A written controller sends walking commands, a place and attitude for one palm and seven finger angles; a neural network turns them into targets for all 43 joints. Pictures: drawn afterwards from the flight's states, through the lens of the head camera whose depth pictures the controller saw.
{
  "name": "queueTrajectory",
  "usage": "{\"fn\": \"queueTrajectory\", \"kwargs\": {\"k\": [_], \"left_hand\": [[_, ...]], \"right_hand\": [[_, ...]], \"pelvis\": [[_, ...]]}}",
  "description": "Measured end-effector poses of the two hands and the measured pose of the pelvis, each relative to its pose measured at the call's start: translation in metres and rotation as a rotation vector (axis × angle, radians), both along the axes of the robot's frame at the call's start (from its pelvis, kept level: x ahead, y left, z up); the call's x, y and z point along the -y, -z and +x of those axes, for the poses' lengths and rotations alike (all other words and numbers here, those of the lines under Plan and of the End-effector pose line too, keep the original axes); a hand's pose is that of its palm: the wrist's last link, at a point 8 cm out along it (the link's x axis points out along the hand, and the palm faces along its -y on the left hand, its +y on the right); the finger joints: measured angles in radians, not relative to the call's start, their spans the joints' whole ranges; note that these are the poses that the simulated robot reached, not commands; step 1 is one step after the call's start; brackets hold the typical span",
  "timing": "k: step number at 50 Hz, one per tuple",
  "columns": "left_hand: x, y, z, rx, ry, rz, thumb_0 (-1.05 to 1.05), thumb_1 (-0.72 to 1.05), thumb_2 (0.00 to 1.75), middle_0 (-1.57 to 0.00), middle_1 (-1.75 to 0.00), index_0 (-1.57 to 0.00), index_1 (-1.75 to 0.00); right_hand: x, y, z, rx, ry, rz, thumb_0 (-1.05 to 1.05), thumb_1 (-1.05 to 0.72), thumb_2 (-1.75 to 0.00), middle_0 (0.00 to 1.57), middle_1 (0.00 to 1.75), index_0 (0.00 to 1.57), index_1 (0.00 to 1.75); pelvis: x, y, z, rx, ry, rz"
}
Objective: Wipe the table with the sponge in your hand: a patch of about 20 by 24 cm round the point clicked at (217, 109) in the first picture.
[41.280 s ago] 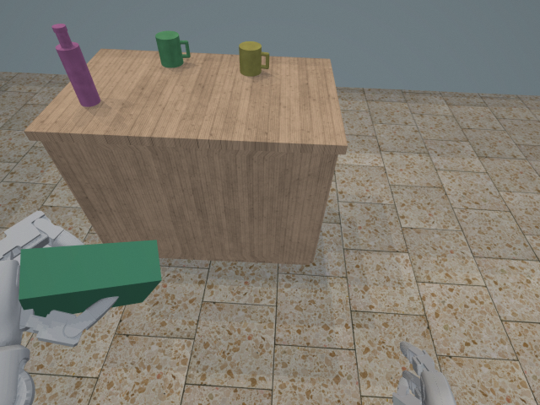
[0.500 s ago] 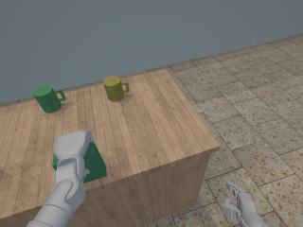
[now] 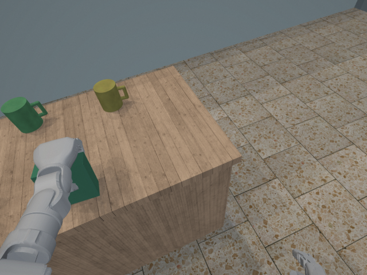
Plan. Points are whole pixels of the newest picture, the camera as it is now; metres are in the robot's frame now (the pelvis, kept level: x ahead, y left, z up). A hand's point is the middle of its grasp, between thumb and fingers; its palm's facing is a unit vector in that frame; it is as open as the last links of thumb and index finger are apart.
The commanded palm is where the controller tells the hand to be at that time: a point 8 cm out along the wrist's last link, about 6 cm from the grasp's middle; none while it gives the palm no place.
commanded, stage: wipe forward along the first lane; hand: left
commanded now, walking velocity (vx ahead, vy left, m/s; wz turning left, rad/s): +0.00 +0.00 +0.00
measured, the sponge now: (72, 186) +0.32 +0.32 -0.01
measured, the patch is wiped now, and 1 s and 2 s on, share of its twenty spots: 0.15 0.40 0.75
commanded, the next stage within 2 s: slide across to the middle lane in 0.80 s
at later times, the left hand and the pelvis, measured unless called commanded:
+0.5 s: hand (67, 149) +0.39 +0.34 +0.05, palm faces -0.15 +0.00 -0.99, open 9.0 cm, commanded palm +0.38 +0.36 +0.08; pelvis -0.01 -0.02 -0.01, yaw -3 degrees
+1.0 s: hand (63, 136) +0.44 +0.37 +0.04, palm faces -0.15 +0.02 -0.99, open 8.9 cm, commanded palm +0.42 +0.35 +0.09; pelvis +0.00 +0.03 -0.01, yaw -2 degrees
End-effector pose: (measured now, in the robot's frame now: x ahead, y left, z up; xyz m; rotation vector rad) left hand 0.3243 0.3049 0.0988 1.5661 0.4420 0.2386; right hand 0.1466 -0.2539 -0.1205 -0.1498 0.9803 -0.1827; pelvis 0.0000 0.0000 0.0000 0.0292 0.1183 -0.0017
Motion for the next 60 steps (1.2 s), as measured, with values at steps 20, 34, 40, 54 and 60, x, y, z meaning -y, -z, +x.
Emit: {"fn": "queueTrajectory", "kwargs": {"k": [20,34,40,54,60], "left_hand": [[-0.016,-0.002,0.045,-0.013,-0.062,0.027,0.02,-0.52,1.18,-0.89,-1.41,-0.9,-1.43],[-0.035,-0.002,0.068,-0.01,-0.05,0.007,0.01,-0.51,1.18,-0.87,-1.42,-0.89,-1.45],[-0.043,-0.002,0.078,-0.014,-0.033,0.011,0.01,-0.51,1.18,-0.88,-1.42,-0.9,-1.45],[-0.055,0.0,0.103,-0.005,0.04,0.026,0.01,-0.51,1.18,-0.88,-1.42,-0.89,-1.46],[-0.056,-0.001,0.105,0.039,0.05,-0.004,0.0,-0.51,1.18,-0.87,-1.43,-0.89,-1.46]], "right_hand": [[0.039,0.016,-0.059,-0.096,0.102,-0.02,0.01,-0.91,-0.9,0.2,0.3,0.2,0.3],[0.036,0.016,-0.098,-0.17,0.152,-0.051,0.01,-0.91,-0.9,0.2,0.3,0.2,0.3],[0.018,0.017,-0.104,-0.201,0.146,-0.044,0.01,-0.91,-0.9,0.2,0.3,0.2,0.3],[-0.035,0.01,-0.083,-0.226,0.132,-0.02,0.01,-0.91,-0.9,0.2,0.3,0.2,0.3],[-0.062,0.005,-0.048,-0.194,0.088,-0.004,0.01,-0.91,-0.9,0.2,0.3,0.2,0.3]], "pelvis": [[0.018,0.012,-0.008,-0.086,0.047,0.001],[0.004,0.016,-0.011,-0.128,0.055,-0.016],[-0.008,0.015,-0.01,-0.142,0.037,-0.031],[-0.047,0.006,0.014,-0.146,0.018,-0.054],[-0.066,0.001,0.028,-0.113,-0.006,-0.06]]}}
